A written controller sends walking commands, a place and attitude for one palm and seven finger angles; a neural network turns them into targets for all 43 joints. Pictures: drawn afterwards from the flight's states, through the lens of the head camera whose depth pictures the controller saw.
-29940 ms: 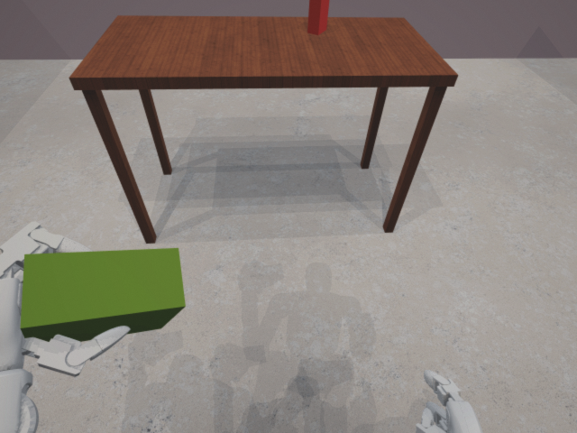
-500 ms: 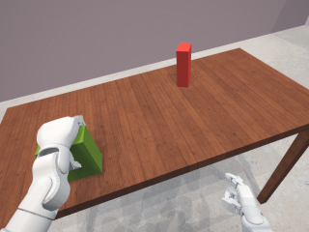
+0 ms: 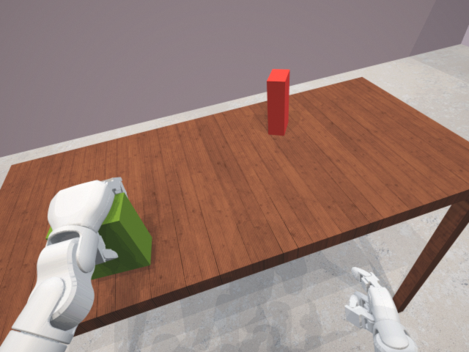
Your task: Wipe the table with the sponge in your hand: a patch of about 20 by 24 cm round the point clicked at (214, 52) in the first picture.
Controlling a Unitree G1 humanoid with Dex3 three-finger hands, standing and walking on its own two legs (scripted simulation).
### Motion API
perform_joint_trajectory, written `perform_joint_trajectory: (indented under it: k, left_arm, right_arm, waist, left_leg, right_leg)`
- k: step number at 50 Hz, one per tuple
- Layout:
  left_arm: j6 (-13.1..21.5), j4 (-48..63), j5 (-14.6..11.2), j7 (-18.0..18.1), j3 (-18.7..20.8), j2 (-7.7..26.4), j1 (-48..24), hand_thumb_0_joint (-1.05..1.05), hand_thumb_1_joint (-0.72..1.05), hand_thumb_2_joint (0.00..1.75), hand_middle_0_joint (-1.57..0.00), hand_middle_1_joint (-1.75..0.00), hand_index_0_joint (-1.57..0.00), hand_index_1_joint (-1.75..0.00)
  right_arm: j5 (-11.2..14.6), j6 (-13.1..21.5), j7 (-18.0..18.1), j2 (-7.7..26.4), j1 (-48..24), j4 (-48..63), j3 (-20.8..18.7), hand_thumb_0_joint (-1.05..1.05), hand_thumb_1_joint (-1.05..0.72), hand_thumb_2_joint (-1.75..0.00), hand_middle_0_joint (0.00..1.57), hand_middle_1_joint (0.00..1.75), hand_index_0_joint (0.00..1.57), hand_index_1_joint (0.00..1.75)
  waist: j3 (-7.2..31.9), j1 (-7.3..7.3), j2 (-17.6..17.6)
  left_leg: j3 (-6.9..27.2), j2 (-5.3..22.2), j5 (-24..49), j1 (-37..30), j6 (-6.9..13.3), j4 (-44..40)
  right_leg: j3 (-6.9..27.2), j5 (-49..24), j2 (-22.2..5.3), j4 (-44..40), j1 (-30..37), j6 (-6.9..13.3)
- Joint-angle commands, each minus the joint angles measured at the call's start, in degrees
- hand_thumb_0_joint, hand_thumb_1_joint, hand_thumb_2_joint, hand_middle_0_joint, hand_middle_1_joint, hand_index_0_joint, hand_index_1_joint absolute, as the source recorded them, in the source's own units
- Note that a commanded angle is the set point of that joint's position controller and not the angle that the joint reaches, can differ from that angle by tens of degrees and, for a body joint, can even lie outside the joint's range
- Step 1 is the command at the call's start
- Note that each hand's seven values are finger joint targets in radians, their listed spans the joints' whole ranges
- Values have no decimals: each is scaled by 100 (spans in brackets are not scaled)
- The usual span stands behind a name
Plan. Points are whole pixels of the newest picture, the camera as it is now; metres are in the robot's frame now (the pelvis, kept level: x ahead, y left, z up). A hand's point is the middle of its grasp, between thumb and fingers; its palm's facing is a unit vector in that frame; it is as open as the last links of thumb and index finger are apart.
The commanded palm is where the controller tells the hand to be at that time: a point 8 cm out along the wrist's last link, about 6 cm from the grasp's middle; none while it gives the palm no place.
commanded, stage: move the sponge above the wiping area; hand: left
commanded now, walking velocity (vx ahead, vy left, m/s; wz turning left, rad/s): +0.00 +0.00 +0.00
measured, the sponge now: (111, 245) +0.25 +0.27 +0.07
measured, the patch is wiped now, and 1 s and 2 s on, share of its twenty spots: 0.00 0.00 0.00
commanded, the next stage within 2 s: none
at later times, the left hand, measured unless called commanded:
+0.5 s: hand (102, 215) +0.26 +0.27 +0.14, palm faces +0.12 -0.07 -0.99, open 10.2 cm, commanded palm +0.21 +0.27 +0.21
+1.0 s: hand (97, 210) +0.26 +0.27 +0.15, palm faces +0.16 -0.06 -0.98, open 10.2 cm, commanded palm +0.21 +0.27 +0.21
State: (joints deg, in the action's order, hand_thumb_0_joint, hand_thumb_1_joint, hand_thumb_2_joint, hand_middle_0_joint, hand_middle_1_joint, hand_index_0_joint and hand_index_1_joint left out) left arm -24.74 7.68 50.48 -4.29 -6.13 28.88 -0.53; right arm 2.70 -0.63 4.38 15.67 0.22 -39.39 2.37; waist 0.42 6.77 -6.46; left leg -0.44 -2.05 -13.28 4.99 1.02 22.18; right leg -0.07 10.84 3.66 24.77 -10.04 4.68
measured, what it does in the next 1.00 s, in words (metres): stands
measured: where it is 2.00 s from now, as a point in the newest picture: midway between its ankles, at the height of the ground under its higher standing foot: outside the picture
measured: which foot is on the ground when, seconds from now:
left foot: down 0.00-1.00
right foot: down 0.00-1.00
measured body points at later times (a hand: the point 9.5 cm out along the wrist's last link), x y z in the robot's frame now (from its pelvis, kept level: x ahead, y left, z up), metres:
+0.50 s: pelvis -0.01 +0.01 +0.00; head -0.03 -0.04 +0.45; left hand +0.25 +0.27 +0.19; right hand +0.25 -0.17 -0.07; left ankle -0.01 +0.11 -0.74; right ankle +0.03 -0.07 -0.74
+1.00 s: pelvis +0.00 +0.01 +0.00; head -0.03 -0.05 +0.45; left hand +0.25 +0.27 +0.20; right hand +0.26 -0.17 -0.07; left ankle -0.01 +0.11 -0.74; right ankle +0.03 -0.07 -0.74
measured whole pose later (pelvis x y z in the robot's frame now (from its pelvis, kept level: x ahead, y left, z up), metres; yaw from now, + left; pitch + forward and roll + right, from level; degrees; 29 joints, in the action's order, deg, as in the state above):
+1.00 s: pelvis +0.00 +0.01 +0.00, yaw +0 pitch -5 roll +1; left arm -27.7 8.4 51.4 -2.1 -8.4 28.4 -4.6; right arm 3.1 -1.9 3.1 13.9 -1.1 -39.9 3.7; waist 0.6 7.7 -6.2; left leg -0.3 -2.3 -12.1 3.2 1.3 20.2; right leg 0.0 9.6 3.4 22.6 -8.2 4.4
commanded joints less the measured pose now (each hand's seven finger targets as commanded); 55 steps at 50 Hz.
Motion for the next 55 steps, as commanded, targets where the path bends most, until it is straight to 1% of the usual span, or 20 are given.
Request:
perform_joint_trajectory:
  k: [1,3,4,8,14,17,18,21,23,24,29,33,34,38,41,43,44,48,49,55]
  left_arm:
    - [-61,1020,314,463,1132,1509,-1862,0,10,130,-120,-160,-120,-160]
    - [-236,1044,270,513,1333,1725,-1896,0,10,130,-120,-160,-120,-160]
    - [-325,918,256,489,1036,1402,-1970,0,10,130,-120,-160,-120,-160]
    - [-580,954,235,250,726,1218,-1962,0,10,130,-120,-160,-120,-160]
    - [-419,1228,348,-60,260,963,-2151,0,10,130,-120,-160,-120,-160]
    - [-194,1168,481,58,515,1248,-2443,0,10,130,-120,-160,-120,-160]
    - [-157,1303,519,155,854,1595,-2529,0,10,130,-120,-160,-120,-160]
    - [-98,1137,478,406,1008,1487,-2289,0,10,130,-120,-160,-120,-160]
    - [-233,1202,449,543,1315,1734,-2218,0,10,130,-120,-160,-120,-160]
    - [-331,1229,383,561,1045,1327,-2088,0,10,130,-120,-160,-120,-160]
    - [-795,1096,25,283,654,804,-1262,0,10,130,-120,-160,-120,-160]
    - [-845,1446,99,81,805,1170,-1170,0,10,130,-120,-160,-120,-160]
    - [-804,1519,138,35,543,946,-1321,0,10,130,-120,-160,-120,-160]
    - [-459,1990,489,86,559,1366,-2286,0,10,130,-120,-160,-120,-160]
    - [-115,1801,536,238,493,1230,-2335,0,10,130,-120,-160,-120,-160]
    - [-37,1725,498,385,1024,1669,-2249,0,10,130,-120,-160,-120,-160]
    - [-81,1435,479,417,734,1283,-2346,0,10,130,-120,-160,-120,-160]
    - [-466,904,310,517,1030,1421,-2122,0,10,130,-120,-160,-120,-160]
    - [-570,881,164,466,891,1144,-1895,0,10,130,-120,-160,-120,-160]
    - [-901,1199,58,31,724,1055,-1136,0,10,130,-120,-160,-120,-160]
  right_arm:
    - [-23,324,-4,420,-1378,1026,-107,0,-90,-90,20,30,20,30]
    - [20,307,-15,425,-1555,1043,-93,0,-90,-90,20,30,20,30]
    - [11,299,-17,409,-1523,1054,-86,0,-90,-90,20,30,20,30]
    - [90,239,-26,398,-1738,1112,-40,0,-90,-90,20,30,20,30]
    - [44,261,19,390,-1532,1196,-2,0,-90,-90,20,30,20,30]
    - [1,209,34,371,-1431,1104,-4,0,-90,-90,20,30,20,30]
    - [3,249,48,374,-1510,1138,5,0,-90,-90,20,30,20,30]
    - [-48,251,-18,345,-1418,1062,-27,0,-90,-90,20,30,20,30]
    - [-5,249,-77,361,-1580,1049,-23,0,-90,-90,20,30,20,30]
    - [-7,247,-125,327,-1576,1091,-42,0,-90,-90,20,30,20,30]
    - [71,135,-201,399,-1645,1142,-44,0,-90,-90,20,30,20,30]
    - [106,50,-131,448,-1738,1240,-16,0,-90,-90,20,30,20,30]
    - [90,67,-121,439,-1666,1282,-6,0,-90,-90,20,30,20,30]
    - [46,167,-34,415,-1659,1280,0,0,-90,-90,20,30,20,30]
    - [-41,263,5,369,-1370,1156,-42,0,-90,-90,20,30,20,30]
    - [-6,312,17,356,-1468,1120,-53,0,-90,-90,20,30,20,30]
    - [-25,317,11,311,-1410,1077,-26,0,-90,-90,20,30,20,30]
    - [57,228,-94,377,-1643,981,-30,0,-90,-90,20,30,20,30]
    - [53,198,-118,376,-1588,1043,-40,0,-90,-90,20,30,20,30]
    - [114,12,-189,431,-1644,1207,-4,0,-90,-90,20,30,20,30]
  waist:
    - [1091,122,310]
    - [1002,158,269]
    - [1046,108,238]
    - [905,36,349]
    - [1131,-38,405]
    - [1122,-2,534]
    - [1198,59,472]
    - [1335,200,298]
    - [1293,289,121]
    - [1339,274,48]
    - [901,122,559]
    - [869,61,574]
    - [966,26,519]
    - [1159,-16,98]
    - [1327,21,133]
    - [1312,124,252]
    - [1209,66,353]
    - [862,190,301]
    - [1033,194,454]
    - [1126,99,466]
  left_leg:
    - [379,-39,1247,254,112,-255]
    - [402,-59,1071,256,103,-261]
    - [316,-40,1070,321,112,-254]
    - [379,-53,916,290,116,-312]
    - [377,-28,806,186,207,-352]
    - [447,-24,805,155,164,-455]
    - [475,-19,718,129,155,-435]
    - [458,-23,1109,206,100,-495]
    - [518,-21,1123,234,60,-514]
    - [423,-17,1279,268,71,-498]
    - [359,42,1147,393,99,-407]
    - [387,9,894,380,144,-355]
    - [361,1,932,384,172,-332]
    - [499,-13,857,104,196,-375]
    - [510,-25,1149,-68,191,-387]
    - [568,-21,1026,-48,172,-417]
    - [477,-27,1092,38,157,-433]
    - [480,-9,1002,258,62,-514]
    - [394,-11,1088,335,89,-494]
    - [333,-19,1281,421,133,-321]
  right_leg:
    - [863,-595,-366,-507,775,37]
    - [1107,-310,-333,-587,717,86]
    - [928,-364,-403,-540,799,44]
    - [1001,-103,-352,-629,623,37]
    - [701,-27,-358,-558,700,-17]
    - [721,-10,-315,-609,701,-12]
    - [992,169,-267,-645,734,59]
    - [759,-320,-279,-529,1035,88]
    - [1007,-270,-228,-530,1027,171]
    - [791,-517,-277,-459,1142,138]
    - [698,-545,-323,-534,874,30]
    - [902,-158,-293,-585,687,1]
    - [707,-220,-331,-506,747,-20]
    - [941,-31,-239,-528,683,67]
    - [752,-315,-245,-556,844,77]
    - [1089,-125,-205,-644,892,134]
    - [845,-248,-248,-631,903,100]
    - [1022,-199,-262,-699,792,145]
    - [780,-410,-317,-614,1027,78]
    - [718,-820,-362,-456,1026,-35]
